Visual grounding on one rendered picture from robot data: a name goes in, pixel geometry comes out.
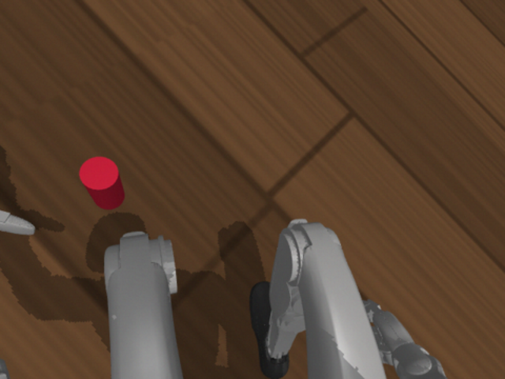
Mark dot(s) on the right robot hand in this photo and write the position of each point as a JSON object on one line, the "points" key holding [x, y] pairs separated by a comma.
{"points": [[388, 331]]}

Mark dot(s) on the right robot foot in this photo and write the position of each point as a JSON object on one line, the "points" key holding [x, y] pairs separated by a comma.
{"points": [[260, 312]]}

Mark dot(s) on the right robot arm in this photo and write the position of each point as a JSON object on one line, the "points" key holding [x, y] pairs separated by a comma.
{"points": [[411, 361]]}

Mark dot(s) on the can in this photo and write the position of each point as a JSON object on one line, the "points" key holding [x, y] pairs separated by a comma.
{"points": [[101, 178]]}

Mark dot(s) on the left robot hand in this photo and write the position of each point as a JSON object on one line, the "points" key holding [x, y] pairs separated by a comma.
{"points": [[14, 224]]}

